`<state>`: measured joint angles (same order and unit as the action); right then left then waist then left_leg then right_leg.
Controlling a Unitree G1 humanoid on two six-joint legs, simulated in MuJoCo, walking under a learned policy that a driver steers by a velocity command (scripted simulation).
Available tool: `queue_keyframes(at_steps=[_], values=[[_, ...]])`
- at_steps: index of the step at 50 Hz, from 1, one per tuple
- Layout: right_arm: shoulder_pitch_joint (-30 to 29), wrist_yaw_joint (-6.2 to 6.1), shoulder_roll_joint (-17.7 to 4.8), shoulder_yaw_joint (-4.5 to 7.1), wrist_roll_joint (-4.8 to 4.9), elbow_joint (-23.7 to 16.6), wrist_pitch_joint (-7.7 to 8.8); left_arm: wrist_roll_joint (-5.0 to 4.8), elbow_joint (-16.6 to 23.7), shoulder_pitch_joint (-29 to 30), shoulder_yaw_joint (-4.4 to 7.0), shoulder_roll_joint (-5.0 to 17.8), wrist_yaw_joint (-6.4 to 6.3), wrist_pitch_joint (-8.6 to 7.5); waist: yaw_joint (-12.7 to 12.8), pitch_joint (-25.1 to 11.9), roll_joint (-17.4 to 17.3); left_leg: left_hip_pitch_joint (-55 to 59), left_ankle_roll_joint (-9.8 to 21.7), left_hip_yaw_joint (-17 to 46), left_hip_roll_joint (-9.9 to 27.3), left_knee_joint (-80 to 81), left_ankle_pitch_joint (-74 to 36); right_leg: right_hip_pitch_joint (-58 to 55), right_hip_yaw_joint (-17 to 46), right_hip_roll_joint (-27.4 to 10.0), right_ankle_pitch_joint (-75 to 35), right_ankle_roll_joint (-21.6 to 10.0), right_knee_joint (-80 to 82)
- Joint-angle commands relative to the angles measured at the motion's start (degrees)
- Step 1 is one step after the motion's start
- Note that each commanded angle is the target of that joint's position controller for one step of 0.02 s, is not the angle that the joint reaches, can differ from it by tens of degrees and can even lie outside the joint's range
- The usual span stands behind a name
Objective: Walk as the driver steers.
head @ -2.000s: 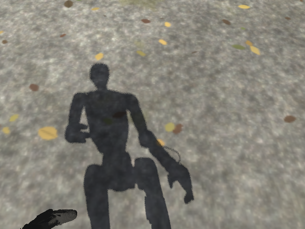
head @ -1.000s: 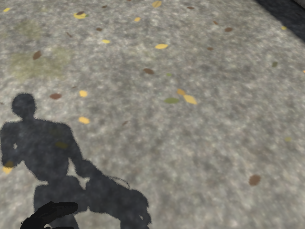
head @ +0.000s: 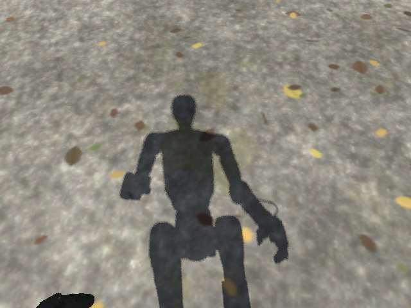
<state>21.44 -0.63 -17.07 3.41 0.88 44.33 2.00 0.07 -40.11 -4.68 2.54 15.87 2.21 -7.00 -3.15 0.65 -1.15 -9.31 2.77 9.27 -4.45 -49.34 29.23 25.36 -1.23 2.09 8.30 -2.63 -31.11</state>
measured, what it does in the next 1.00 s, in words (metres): walks ahead: left foot, then right foot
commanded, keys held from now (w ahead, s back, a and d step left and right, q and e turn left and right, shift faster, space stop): w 0.48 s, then w+e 0.52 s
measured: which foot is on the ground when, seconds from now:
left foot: up 0.00-0.44, down 0.46-1.00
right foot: down 0.00-0.46, up 0.48-0.98, down 1.00-1.00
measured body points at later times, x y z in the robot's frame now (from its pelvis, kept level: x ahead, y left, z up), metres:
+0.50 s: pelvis +0.28 +0.03 +0.00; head +0.31 +0.04 +0.45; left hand +0.26 +0.32 -0.13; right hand +0.52 -0.19 -0.07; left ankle +0.39 +0.13 -0.73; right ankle +0.10 -0.10 -0.70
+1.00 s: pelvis +0.55 +0.00 -0.01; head +0.58 -0.01 +0.44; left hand +0.81 +0.19 -0.09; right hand +0.51 -0.28 -0.14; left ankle +0.39 +0.14 -0.72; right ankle +0.66 -0.11 -0.72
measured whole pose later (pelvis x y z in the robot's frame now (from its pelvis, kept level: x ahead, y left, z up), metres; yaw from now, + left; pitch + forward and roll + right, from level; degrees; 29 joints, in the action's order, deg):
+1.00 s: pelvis +0.55 +0.00 -0.01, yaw -13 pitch +2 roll +2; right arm 18.9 -1.1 -16.5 3.9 0.7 49.9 2.3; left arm -1.1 -39.4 -4.6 2.5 14.9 3.6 -2.1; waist -3.3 1.9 1.2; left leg 6.0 -1.2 -14.6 1.0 -20.9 26.3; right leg 30.4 -3.3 -1.0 6.1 -5.6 -33.6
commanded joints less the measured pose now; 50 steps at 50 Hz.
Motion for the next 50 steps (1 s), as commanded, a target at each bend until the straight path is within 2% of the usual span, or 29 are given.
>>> queue_keyframes(at_steps=[1,2,3,4,6,10,14,17,20,21,22,23,24,25,26,27,28,29,30,31,33,36,40,43,45,46,48,49,50], values=[[-2.65,0.19,-8.31,1.21,1.10,-5.96,2.00,-1.11,-0.92,-14.84,2.71,7.84,-0.33,0.54,8.33,-7.29,7.53,-35.50,-0.61,0.27,4.08,-24.36,-2.62,-36.69,34.64,-21.35,17.42,-11.60,14.80],[-5.96,0.22,-7.64,1.03,0.39,-6.70,2.19,-0.38,-0.42,-11.80,2.22,7.16,-0.47,0.92,7.05,-3.20,3.79,-34.15,-0.80,-2.11,6.50,-21.91,-6.89,-29.56,28.74,-18.97,11.03,-10.67,16.13],[-7.19,0.37,-6.91,1.17,-0.34,-7.07,2.35,0.09,-0.40,-10.07,1.84,6.21,-0.54,1.04,5.75,-0.84,3.32,-32.69,-1.13,-2.79,8.26,-18.40,-9.85,-24.76,25.10,-17.08,5.58,-10.55,17.52],[-6.29,0.55,-5.98,1.15,-0.40,-6.92,2.30,0.59,-0.42,-9.36,1.50,5.65,-0.64,0.92,4.34,-0.93,4.86,-29.72,-1.39,-3.07,9.56,-16.25,-11.67,-21.91,22.28,-15.54,1.49,-10.16,18.70],[-4.83,0.66,-3.96,0.76,-0.30,-6.40,1.91,0.07,-1.13,-9.56,1.45,5.69,-0.71,0.63,3.31,-1.47,6.39,-27.64,-2.27,-4.48,10.23,-12.71,-12.44,-19.56,18.12,-14.25,-4.18,-10.74,20.48],[-11.16,0.68,-2.06,-0.16,-0.85,-8.31,1.94,-0.53,-2.87,-11.21,2.14,8.52,-1.37,0.90,4.55,0.34,4.78,-29.30,-3.97,-6.29,10.97,0.02,-21.70,-18.41,11.62,-13.25,-11.70,-10.79,22.96],[-18.60,1.54,-1.01,-0.73,-0.38,-9.77,2.72,-1.15,-4.95,-14.95,2.18,9.54,-1.69,1.61,7.45,1.54,4.61,-24.85,-3.88,-8.38,8.81,13.19,-33.04,-18.53,6.92,-11.59,-12.48,-8.84,22.86],[-22.91,2.38,-1.55,-0.60,0.12,-11.33,3.11,-1.39,-6.78,-17.96,2.22,9.92,-1.80,2.44,8.50,2.75,4.74,-25.19,-2.81,-8.26,7.86,17.46,-33.13,-22.97,7.76,-13.96,-12.69,-8.46,21.30],[-23.19,3.14,-2.95,-0.13,0.09,-12.01,3.41,-1.49,-7.84,-18.32,2.64,10.97,-2.24,3.47,6.87,2.40,5.47,-23.68,-0.53,-8.34,6.95,20.34,-27.32,-28.23,8.36,-16.29,-18.59,-7.07,17.41],[-20.63,3.13,-4.03,0.37,-0.07,-11.43,3.47,-1.46,-7.83,-17.59,2.82,11.61,-2.41,3.74,5.06,0.74,6.04,-19.41,0.45,-9.37,5.74,21.06,-25.47,-28.89,7.77,-16.03,-25.98,-6.41,14.15],[-14.57,2.87,-5.64,1.33,-0.29,-9.70,3.46,-1.48,-7.72,-16.49,2.76,11.71,-2.57,4.04,1.40,-3.00,5.79,-10.45,1.98,-10.99,4.18,22.76,-26.06,-27.84,5.83,-14.27,-34.34,-5.26,7.12],[-5.58,2.30,-8.50,2.63,-0.56,-7.24,3.32,-0.95,-7.13,-16.26,2.08,10.21,-2.74,4.11,-2.59,-9.41,4.57,3.91,4.17,-9.32,6.18,21.54,-27.81,-21.90,3.73,-11.48,-32.97,-3.48,-4.09],[2.40,1.79,-14.00,3.85,-1.90,-6.30,3.07,0.05,-5.11,-20.36,0.30,5.12,-2.58,3.34,-3.03,-19.38,-5.38,27.22,11.36,10.94,20.82,19.83,-26.33,-1.94,0.66,-5.13,-12.60,0.04,-25.70],[4.53,2.00,-12.76,3.56,-1.04,-5.26,2.71,-0.33,-6.09,-23.58,-0.66,2.72,-2.15,2.26,-2.42,-24.76,-14.27,34.18,16.08,30.41,27.68,27.81,-15.86,11.06,6.15,0.99,25.34,1.22,-37.56],[2.39,1.82,-8.37,2.26,-0.58,-5.39,2.60,-2.07,-5.54,-18.25,0.97,8.73,-1.73,1.69,-3.68,-16.83,-8.52,28.51,13.20,26.05,25.81,30.25,-9.17,17.00,9.27,-2.31,24.05,0.59,-42.32],[-1.79,1.65,-7.09,1.73,-0.43,-5.61,2.62,-2.76,-4.13,-13.71,1.34,9.69,-1.62,1.45,-2.51,-9.17,-5.88,19.86,11.15,17.88,24.09,32.09,-11.11,18.26,7.54,-4.97,18.32,0.26,-41.05],[-5.24,1.72,-5.64,1.24,-0.82,-5.63,2.74,-2.16,-3.85,-11.54,1.38,9.05,-1.80,1.59,-0.81,-5.04,-3.01,12.30,10.03,12.37,21.77,34.28,-14.88,16.42,6.58,-6.99,13.80,0.60,-38.25],[-7.64,1.88,-4.19,0.86,-1.27,-5.63,3.15,-1.66,-4.12,-11.89,1.68,8.40,-1.91,2.18,1.14,-2.47,-3.58,6.79,9.22,7.84,19.78,36.61,-18.41,13.75,6.83,-8.58,10.44,1.03,-35.73],[-9.03,1.99,-3.63,0.81,-1.61,-5.32,3.66,-1.71,-4.75,-13.73,1.64,7.24,-1.99,2.99,2.76,-2.10,-4.90,3.13,8.86,4.79,18.77,38.62,-20.38,10.36,7.18,-9.46,8.20,1.51,-34.88],[-9.60,2.06,-3.36,0.91,-1.58,-4.81,4.22,-1.78,-5.33,-14.94,1.48,5.90,-2.10,3.73,3.52,-1.80,-4.80,0.95,9.08,2.26,18.34,40.16,-22.60,8.88,7.09,-9.59,7.00,2.04,-34.55],[-9.76,1.91,-4.11,1.27,-1.78,-3.49,4.98,-1.73,-4.89,-14.04,1.51,4.85,-2.38,4.70,4.16,-0.04,-3.70,-1.03,9.26,-2.51,18.31,42.08,-27.15,10.47,7.87,-9.69,3.59,2.97,-32.71],[-8.57,1.22,-5.11,1.62,-2.08,-1.67,5.08,-1.36,-3.53,-10.23,1.62,4.44,-2.25,4.65,3.42,1.31,-2.25,0.98,8.58,-8.43,17.56,42.77,-32.49,14.15,8.83,-9.16,-5.38,3.60,-24.94],[-7.06,0.43,-6.73,1.84,-1.57,-0.11,4.55,-1.07,-1.23,-2.89,0.83,2.71,-0.79,4.01,0.63,3.11,-1.01,2.94,6.67,-15.02,16.60,43.56,-34.10,11.88,4.05,-8.17,-14.87,2.84,-11.61],[-3.63,0.13,-7.90,2.27,-0.91,1.88,3.36,-1.13,1.62,2.37,0.42,2.18,0.24,4.00,-1.43,4.83,-0.14,10.00,6.45,-16.65,18.91,41.77,-36.66,14.93,2.27,-7.76,-13.06,1.51,-6.55],[-2.57,-0.02,-8.52,2.57,-0.38,2.72,2.24,-1.16,3.50,4.41,0.49,2.49,1.00,4.04,-1.56,5.04,-0.48,14.92,5.91,-17.52,20.37,38.89,-41.76,16.46,0.64,-7.02,-8.45,0.26,-4.77],[-2.90,-0.18,-9.00,2.71,-0.19,2.78,1.70,-1.19,4.19,4.39,0.70,2.90,1.36,4.08,-0.84,4.48,-1.06,16.40,5.34,-18.31,20.72,36.55,-47.93,15.24,-0.61,-6.07,-5.65,-0.61,-4.12],[-4.05,-0.81,-10.65,3.18,0.00,2.33,0.73,-1.18,4.59,1.10,1.74,4.81,1.67,4.41,1.99,0.72,-3.56,17.86,3.97,-19.93,20.60,28.33,-67.52,8.05,-4.26,-2.28,0.57,-2.85,-4.57],[-4.64,-1.14,-11.19,3.31,-0.03,2.07,0.19,-1.29,3.64,-4.32,2.84,6.70,1.56,4.59,5.21,-2.59,-4.15,16.80,3.14,-20.71,19.89,20.18,-73.98,0.78,-5.43,0.04,2.47,-4.33,-4.35],[-5.69,-1.45,-10.96,3.07,0.15,1.65,-0.02,-1.41,1.49,-13.48,4.65,9.72,0.87,4.69,10.34,-7.25,-2.83,10.90,1.24,-21.99,17.70,7.92,-71.01,-13.06,-4.61,1.92,-0.96,-6.65,-0.16]])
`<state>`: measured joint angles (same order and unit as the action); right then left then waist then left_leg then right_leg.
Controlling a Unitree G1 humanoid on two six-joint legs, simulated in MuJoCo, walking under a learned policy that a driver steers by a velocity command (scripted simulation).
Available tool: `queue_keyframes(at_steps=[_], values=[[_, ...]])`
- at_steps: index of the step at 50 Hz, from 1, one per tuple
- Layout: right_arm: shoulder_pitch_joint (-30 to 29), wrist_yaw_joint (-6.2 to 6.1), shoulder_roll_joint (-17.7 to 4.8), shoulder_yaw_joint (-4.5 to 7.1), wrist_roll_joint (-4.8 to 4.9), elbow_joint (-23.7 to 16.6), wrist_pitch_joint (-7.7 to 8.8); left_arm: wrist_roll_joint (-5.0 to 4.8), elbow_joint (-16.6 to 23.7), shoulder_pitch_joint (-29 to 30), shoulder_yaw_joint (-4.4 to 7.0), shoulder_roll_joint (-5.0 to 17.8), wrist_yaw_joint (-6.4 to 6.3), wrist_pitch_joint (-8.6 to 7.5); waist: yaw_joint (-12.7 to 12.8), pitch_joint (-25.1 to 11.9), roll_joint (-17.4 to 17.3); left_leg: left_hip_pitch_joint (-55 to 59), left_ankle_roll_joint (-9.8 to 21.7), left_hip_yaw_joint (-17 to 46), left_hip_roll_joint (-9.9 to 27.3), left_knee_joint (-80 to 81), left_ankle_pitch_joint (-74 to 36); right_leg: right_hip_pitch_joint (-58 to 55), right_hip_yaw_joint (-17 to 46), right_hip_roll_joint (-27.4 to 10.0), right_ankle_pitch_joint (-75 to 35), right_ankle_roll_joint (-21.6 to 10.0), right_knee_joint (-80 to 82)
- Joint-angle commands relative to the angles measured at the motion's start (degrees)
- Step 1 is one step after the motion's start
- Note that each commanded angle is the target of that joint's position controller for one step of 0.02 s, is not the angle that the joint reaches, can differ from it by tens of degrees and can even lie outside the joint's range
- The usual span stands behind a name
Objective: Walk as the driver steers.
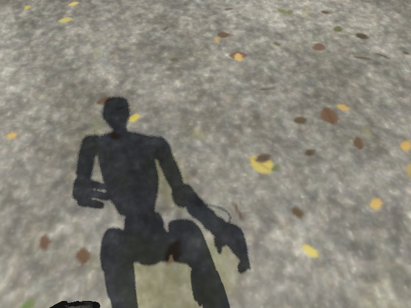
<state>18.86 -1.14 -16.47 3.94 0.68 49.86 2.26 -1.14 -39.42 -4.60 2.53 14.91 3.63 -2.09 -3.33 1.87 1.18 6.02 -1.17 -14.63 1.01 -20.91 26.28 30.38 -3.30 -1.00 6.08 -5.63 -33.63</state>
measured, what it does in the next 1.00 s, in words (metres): walks ahead, turning right: left foot, then right foot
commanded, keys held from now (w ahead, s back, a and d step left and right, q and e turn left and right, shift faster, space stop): w+e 0.14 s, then e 0.18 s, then no key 0.68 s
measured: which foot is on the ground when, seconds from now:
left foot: down 0.00-0.02, up 0.04-0.42, down 0.44-1.00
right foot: down 0.00-0.46, up 0.48-0.74, down 0.76-1.00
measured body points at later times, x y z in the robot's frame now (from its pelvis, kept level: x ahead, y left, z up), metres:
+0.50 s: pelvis +0.25 +0.00 +0.00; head +0.29 +0.00 +0.45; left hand +0.43 +0.26 -0.10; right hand +0.38 -0.29 -0.08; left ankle +0.39 +0.07 -0.72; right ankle +0.13 -0.09 -0.69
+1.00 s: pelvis +0.31 -0.02 +0.01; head +0.32 -0.03 +0.46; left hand +0.48 +0.19 -0.11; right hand +0.36 -0.30 -0.11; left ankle +0.39 +0.08 -0.72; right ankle +0.25 -0.14 -0.72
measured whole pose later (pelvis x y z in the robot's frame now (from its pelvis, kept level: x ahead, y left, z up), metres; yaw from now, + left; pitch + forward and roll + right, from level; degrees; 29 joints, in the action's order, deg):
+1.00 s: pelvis +0.31 -0.02 +0.01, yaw -18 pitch -1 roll +1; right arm 8.5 0.1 -13.8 1.3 -0.7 48.7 0.8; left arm 0.7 -47.0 -14.6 1.9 13.0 -1.6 -0.1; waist -0.5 1.4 -0.4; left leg -17.3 0.1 0.5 -0.9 -30.3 12.1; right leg 11.5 3.5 -0.3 19.8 0.9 -32.2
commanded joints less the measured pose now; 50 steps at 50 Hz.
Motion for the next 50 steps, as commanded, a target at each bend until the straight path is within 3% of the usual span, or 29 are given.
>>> queue_keyframes(at_steps=[1,2,3,4,5,6,8,11,14,17,19,21,22,23,24,25,26,27,30,32,34,36,37,38,39,40,41,45,50], values=[[-1.50,-0.95,-8.59,1.33,-1.08,-5.11,0.42,-0.27,-0.69,-21.41,6.42,16.05,-1.96,0.50,12.61,-14.24,3.25,-19.70,2.70,1.83,8.92,-38.75,-44.24,-35.96,12.52,-4.28,-0.54,-7.56,3.17],[2.09,0.20,-1.94,-0.87,-1.70,-7.90,2.36,-0.73,1.01,-17.88,6.57,19.24,-2.07,0.06,6.28,-20.18,14.97,-44.11,-0.80,9.89,-4.77,-58.90,5.46,-53.10,46.14,-17.40,8.88,-19.61,11.30],[-3.64,1.37,-7.22,0.12,0.13,-8.40,4.79,-0.23,1.61,-19.06,5.07,14.23,-1.85,-0.43,10.59,-22.37,6.85,-50.27,0.86,21.09,-1.94,-61.37,5.41,-53.94,48.22,-17.85,11.85,-18.03,16.11],[-8.39,1.87,-8.28,0.32,1.92,-10.24,5.90,0.25,1.47,-17.50,4.38,11.72,-1.93,-1.00,10.46,-14.66,4.18,-52.56,2.23,20.50,0.48,-58.83,0.92,-47.75,39.43,-15.86,8.71,-15.44,16.43],[-9.00,1.59,-7.25,0.09,1.19,-10.28,6.30,0.20,1.65,-14.01,4.02,10.67,-1.84,-1.41,7.27,-8.69,-1.62,-50.65,2.39,20.07,2.97,-52.53,-3.21,-38.47,32.74,-13.18,2.22,-13.38,16.81],[-9.02,1.17,-7.91,0.57,-0.39,-9.73,6.02,0.26,2.35,-10.71,3.45,8.61,-2.05,-1.57,5.34,-6.47,-1.82,-47.14,1.82,19.85,4.71,-47.33,-5.30,-32.15,28.15,-11.23,-3.50,-12.24,17.46],[-7.31,1.14,-7.76,0.92,-1.22,-9.67,4.63,1.03,3.95,-7.71,3.21,8.41,-2.57,-1.55,2.60,-4.04,0.01,-41.92,0.03,19.47,5.21,-43.57,-7.19,-23.98,24.85,-9.28,-13.48,-12.31,19.44],[-8.54,0.57,-5.37,0.30,-1.84,-10.53,3.12,1.02,3.61,-7.92,4.05,11.23,-3.77,-1.22,1.82,-2.65,-0.11,-38.66,-3.24,16.75,3.08,-33.71,-10.96,-16.12,17.23,-6.52,-31.37,-11.19,18.02],[-13.44,0.75,-3.49,-0.57,-1.73,-11.56,2.88,0.13,2.79,-9.54,4.47,11.87,-4.92,0.45,4.08,-4.87,2.85,-32.48,-3.88,15.50,-0.91,-20.34,-24.29,-13.13,13.13,-1.90,-29.41,-6.77,14.82],[-16.73,1.48,-4.47,-0.35,-0.84,-12.61,2.64,-0.10,1.83,-11.73,4.30,11.15,-5.45,1.79,5.69,-6.48,4.41,-30.32,-3.47,16.95,-2.85,-12.63,-29.29,-16.00,16.88,-2.79,-20.45,-4.54,11.90],[-15.98,1.87,-6.15,0.31,-1.08,-12.40,2.87,0.19,1.60,-11.75,3.94,9.95,-5.75,1.99,5.26,-6.93,5.12,-29.72,-2.13,18.76,-2.11,-9.74,-28.53,-19.69,20.46,-4.67,-17.01,-3.80,8.32],[-12.49,2.00,-6.86,0.85,-1.79,-11.57,3.63,0.48,1.97,-9.55,3.44,8.52,-5.94,1.89,2.76,-7.07,5.57,-25.92,0.45,18.33,-1.25,-5.09,-30.83,-21.30,21.98,-4.30,-16.13,-2.20,2.43],[-10.76,1.74,-7.97,1.08,-2.75,-11.48,4.16,0.88,2.34,-9.96,2.87,6.68,-5.85,1.61,2.13,-8.97,3.52,-19.80,2.41,19.45,1.57,-2.63,-41.13,-20.41,20.61,-0.92,-13.46,-0.12,-3.35],[-8.54,1.36,-10.71,1.24,-3.99,-12.18,4.28,2.10,2.99,-13.57,1.90,4.05,-5.75,1.20,3.18,-14.73,-5.64,-7.05,7.13,29.23,12.00,-5.93,-64.49,-13.30,16.76,4.20,6.58,2.70,-15.95],[-6.70,1.54,-10.09,1.21,-4.25,-10.94,3.32,0.89,1.84,-22.48,1.53,4.06,-5.51,1.22,5.90,-20.44,-18.63,2.11,17.91,45.86,22.82,-4.60,-66.89,-3.42,14.49,8.84,35.33,6.01,-28.52],[-8.08,1.89,-6.66,0.38,-2.01,-11.48,2.70,0.60,-0.15,-24.12,2.41,8.87,-5.39,1.92,5.86,-20.10,-12.44,-1.05,18.70,49.87,22.69,-2.81,-49.05,-1.90,16.66,5.19,33.91,7.61,-33.52],[-10.20,1.99,-4.62,-0.30,-1.36,-12.01,2.08,0.24,-0.01,-18.03,3.11,10.96,-5.64,3.16,4.08,-14.63,-7.90,-5.41,16.35,44.18,19.16,-1.72,-37.23,0.04,14.99,3.73,30.63,9.01,-35.98],[-12.10,2.11,-3.91,-0.84,-1.70,-11.97,1.40,0.35,0.04,-14.86,3.20,10.55,-6.08,4.33,4.02,-11.51,-5.41,-10.26,14.36,40.38,16.39,0.08,-28.37,0.11,13.52,2.65,28.25,9.66,-34.90],[-16.63,1.97,-4.44,-0.97,-2.34,-11.31,0.01,0.85,0.02,-13.10,2.29,6.72,-6.20,5.64,5.55,-5.26,-9.21,-23.17,11.28,30.38,9.47,5.06,-18.21,-8.15,8.84,0.42,22.86,10.28,-21.08],[-15.78,1.62,-4.72,-0.76,-2.11,-10.47,-0.38,1.23,-0.86,-12.97,1.51,4.59,-6.09,4.96,4.62,-6.45,-10.47,-22.62,11.71,27.45,8.25,4.52,-20.59,-12.67,6.77,0.40,21.35,10.08,-12.41],[-14.40,1.38,-5.22,-0.66,-1.54,-9.60,-0.64,1.20,-1.68,-12.67,1.56,4.91,-5.86,4.51,4.05,-8.16,-9.94,-20.70,12.53,27.90,9.19,3.56,-19.34,-15.94,6.29,0.29,15.34,9.29,-4.96],[-14.91,1.22,-4.88,-0.95,-0.91,-9.17,-0.99,1.45,-2.95,-13.58,1.58,4.73,-5.51,4.34,5.23,-7.76,-8.94,-22.92,11.12,27.10,8.50,2.96,-12.72,-21.28,4.91,0.86,6.62,7.63,4.65],[-13.59,1.27,-3.92,-1.35,-0.85,-8.47,-0.92,2.09,-2.65,-12.48,1.54,5.17,-5.41,4.28,5.06,-6.90,-7.89,-25.07,8.77,26.61,7.41,3.18,-7.74,-23.46,6.03,0.09,3.91,6.45,7.50],[-12.77,1.49,-3.05,-1.73,-1.30,-7.95,-0.63,2.80,-1.69,-11.16,1.65,6.85,-5.50,4.17,4.43,-5.92,-5.25,-27.50,5.94,25.28,6.08,1.91,-3.23,-24.63,10.01,-3.62,2.10,4.70,8.43],[-11.44,1.78,-3.39,-1.47,-1.75,-8.15,-0.38,2.37,-2.26,-9.94,2.43,9.94,-5.58,4.20,1.64,-3.44,1.16,-27.08,3.53,20.74,1.93,1.01,-1.64,-19.21,11.35,-4.33,9.16,2.47,7.50],[-13.50,1.77,-3.44,-1.51,-2.13,-7.97,-0.29,2.21,-2.64,-9.80,2.03,7.39,-5.34,3.79,2.99,-2.43,2.12,-23.09,2.02,18.57,0.55,-1.50,-4.80,-14.16,11.01,-3.37,16.59,2.07,9.14],[-14.12,1.71,-2.92,-1.57,-1.93,-7.92,-0.28,2.54,-2.91,-9.43,1.41,5.55,-5.26,3.23,2.87,-1.88,2.56,-20.82,1.99,18.26,0.45,-3.05,-7.84,-11.92,11.08,-3.22,17.98,2.81,10.48],[-11.95,1.19,-2.47,-1.55,-1.60,-5.84,-0.61,2.07,-3.78,-9.65,1.14,5.21,-5.25,1.30,2.46,-2.20,2.30,-18.70,3.21,17.91,0.56,-5.61,-16.98,-12.91,10.31,-2.64,8.34,4.69,9.19],[-12.01,1.00,-2.70,-1.35,-1.15,-3.59,-0.92,1.71,-5.22,-11.09,0.99,5.14,-5.46,1.16,3.08,-2.99,0.10,-17.30,3.00,17.91,0.77,-6.71,-23.77,-14.98,9.50,-1.92,2.33,4.69,7.74]])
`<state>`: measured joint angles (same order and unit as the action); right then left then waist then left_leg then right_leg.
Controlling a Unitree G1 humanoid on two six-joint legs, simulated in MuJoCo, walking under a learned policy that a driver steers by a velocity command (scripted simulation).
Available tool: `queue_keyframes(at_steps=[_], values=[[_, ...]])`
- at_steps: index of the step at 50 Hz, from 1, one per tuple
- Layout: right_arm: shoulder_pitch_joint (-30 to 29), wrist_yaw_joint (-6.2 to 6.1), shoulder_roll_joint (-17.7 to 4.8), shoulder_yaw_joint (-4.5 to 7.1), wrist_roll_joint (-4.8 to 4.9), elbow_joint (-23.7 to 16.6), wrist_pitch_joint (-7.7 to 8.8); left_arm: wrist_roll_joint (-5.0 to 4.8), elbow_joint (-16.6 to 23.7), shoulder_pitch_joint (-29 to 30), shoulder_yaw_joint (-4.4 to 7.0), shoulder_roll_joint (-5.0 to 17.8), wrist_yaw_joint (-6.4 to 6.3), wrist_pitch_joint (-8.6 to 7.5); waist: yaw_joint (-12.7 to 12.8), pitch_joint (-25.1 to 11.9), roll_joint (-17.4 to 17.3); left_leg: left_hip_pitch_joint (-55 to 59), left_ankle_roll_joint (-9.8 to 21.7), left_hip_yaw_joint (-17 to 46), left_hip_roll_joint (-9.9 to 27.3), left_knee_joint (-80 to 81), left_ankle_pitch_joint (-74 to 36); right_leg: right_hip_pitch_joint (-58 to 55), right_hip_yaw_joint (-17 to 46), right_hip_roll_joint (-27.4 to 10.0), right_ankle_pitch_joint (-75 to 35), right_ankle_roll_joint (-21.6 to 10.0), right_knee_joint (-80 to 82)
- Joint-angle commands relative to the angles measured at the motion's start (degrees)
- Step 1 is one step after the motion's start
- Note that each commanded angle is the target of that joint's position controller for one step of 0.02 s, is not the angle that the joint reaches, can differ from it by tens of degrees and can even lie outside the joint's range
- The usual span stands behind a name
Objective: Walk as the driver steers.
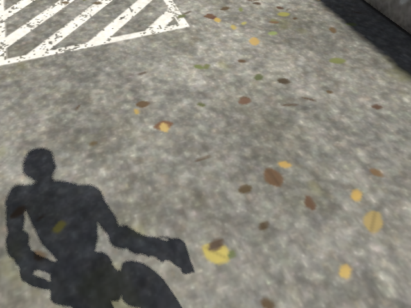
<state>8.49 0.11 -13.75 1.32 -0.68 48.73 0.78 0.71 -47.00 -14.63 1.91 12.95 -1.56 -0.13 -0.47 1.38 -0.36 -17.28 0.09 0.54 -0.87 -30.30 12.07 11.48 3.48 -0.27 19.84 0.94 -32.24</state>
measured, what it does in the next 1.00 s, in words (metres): stands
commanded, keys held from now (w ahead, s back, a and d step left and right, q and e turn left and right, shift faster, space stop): no key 1.00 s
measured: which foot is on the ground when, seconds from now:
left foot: down 0.00-1.00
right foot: down 0.00-1.00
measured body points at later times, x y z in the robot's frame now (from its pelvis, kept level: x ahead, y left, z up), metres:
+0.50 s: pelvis +0.01 -0.01 +0.00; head +0.02 -0.01 +0.45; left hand +0.06 +0.24 -0.14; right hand +0.10 -0.27 -0.14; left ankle +0.04 +0.12 -0.73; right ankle -0.03 -0.13 -0.73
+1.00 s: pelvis +0.01 -0.01 +0.00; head +0.02 -0.01 +0.45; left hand +0.00 +0.23 -0.15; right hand +0.06 -0.26 -0.15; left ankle +0.04 +0.12 -0.73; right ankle -0.03 -0.13 -0.73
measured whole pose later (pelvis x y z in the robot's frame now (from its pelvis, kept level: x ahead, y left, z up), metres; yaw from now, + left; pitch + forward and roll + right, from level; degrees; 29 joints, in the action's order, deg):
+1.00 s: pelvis +0.01 -0.01 +0.00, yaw +1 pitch -1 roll +0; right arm 10.0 -2.5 -12.0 1.7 0.1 64.0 -1.1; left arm 0.2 -62.0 -17.5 0.3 10.7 -2.1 -1.0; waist -0.4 2.2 -0.4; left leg -15.0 -1.0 2.5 0.3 -28.1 11.7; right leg 7.5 1.4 0.8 18.4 -0.2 -27.3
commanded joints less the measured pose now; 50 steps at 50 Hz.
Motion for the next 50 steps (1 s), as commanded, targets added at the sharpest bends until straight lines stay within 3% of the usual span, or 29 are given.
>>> queue_keyframes(at_steps=[1,11,26,50], values=[[-1.65,-0.33,-5.51,1.32,0.27,-1.94,0.44,-0.18,2.05,-1.16,1.57,7.01,-0.29,-0.77,0.25,-2.54,1.33,6.26,1.69,2.76,2.68,2.57,-10.26,3.66,2.57,-2.54,-12.18,-1.87,6.28],[-2.09,-1.48,-6.13,1.75,0.62,3.45,-0.78,-0.35,-1.98,-1.07,1.24,6.13,-0.28,-0.87,0.10,-2.30,0.60,8.47,1.27,2.91,2.84,2.63,-12.87,2.03,1.23,-1.65,-15.78,-1.79,7.24],[-1.79,-2.29,-5.75,1.88,0.68,9.88,-1.49,-0.34,-8.63,-2.12,0.46,5.35,-0.50,-0.98,-0.05,-0.24,0.73,8.79,0.79,2.56,2.40,4.43,-9.41,2.46,-0.03,-0.93,-11.40,-1.72,9.97],[2.48,-2.78,-4.00,1.13,0.75,13.81,-1.55,-0.51,-14.37,-6.69,-0.78,3.13,-0.67,-1.13,0.09,1.63,0.42,7.50,0.68,2.37,1.93,5.57,-6.38,3.83,-1.19,-0.30,-7.41,-1.77,11.45]])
